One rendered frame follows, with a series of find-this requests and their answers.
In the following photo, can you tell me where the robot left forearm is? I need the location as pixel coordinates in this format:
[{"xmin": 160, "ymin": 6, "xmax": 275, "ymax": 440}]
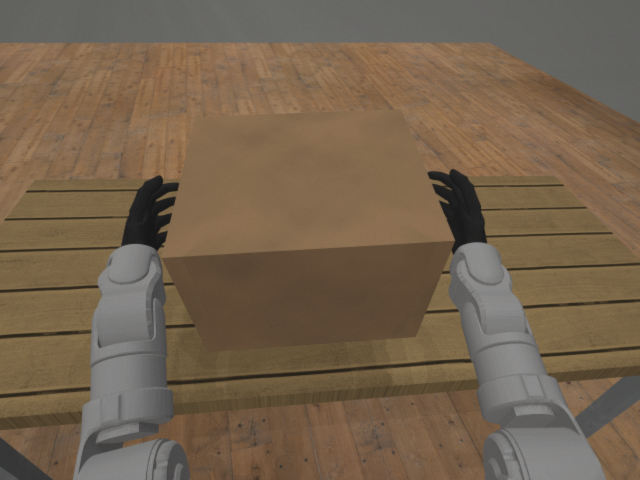
[{"xmin": 73, "ymin": 244, "xmax": 174, "ymax": 480}]

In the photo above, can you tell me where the table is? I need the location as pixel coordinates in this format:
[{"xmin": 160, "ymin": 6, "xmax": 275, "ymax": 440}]
[{"xmin": 0, "ymin": 176, "xmax": 640, "ymax": 480}]

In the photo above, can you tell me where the robot right hand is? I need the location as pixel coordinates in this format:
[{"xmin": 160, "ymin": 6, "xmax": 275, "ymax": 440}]
[{"xmin": 427, "ymin": 169, "xmax": 487, "ymax": 255}]

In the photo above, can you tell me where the carton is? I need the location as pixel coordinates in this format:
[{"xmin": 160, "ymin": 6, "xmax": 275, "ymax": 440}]
[{"xmin": 161, "ymin": 109, "xmax": 455, "ymax": 352}]

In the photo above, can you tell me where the robot left hand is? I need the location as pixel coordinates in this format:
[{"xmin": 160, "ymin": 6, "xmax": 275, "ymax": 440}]
[{"xmin": 121, "ymin": 175, "xmax": 179, "ymax": 251}]

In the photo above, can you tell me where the robot right upper arm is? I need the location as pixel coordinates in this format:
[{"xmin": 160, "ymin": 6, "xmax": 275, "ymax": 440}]
[{"xmin": 483, "ymin": 427, "xmax": 604, "ymax": 480}]

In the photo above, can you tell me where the robot right forearm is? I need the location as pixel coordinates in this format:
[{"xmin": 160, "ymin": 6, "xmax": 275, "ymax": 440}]
[{"xmin": 448, "ymin": 242, "xmax": 606, "ymax": 480}]

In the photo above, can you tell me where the robot left upper arm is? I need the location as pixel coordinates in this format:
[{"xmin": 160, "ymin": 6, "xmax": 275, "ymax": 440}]
[{"xmin": 76, "ymin": 438, "xmax": 190, "ymax": 480}]

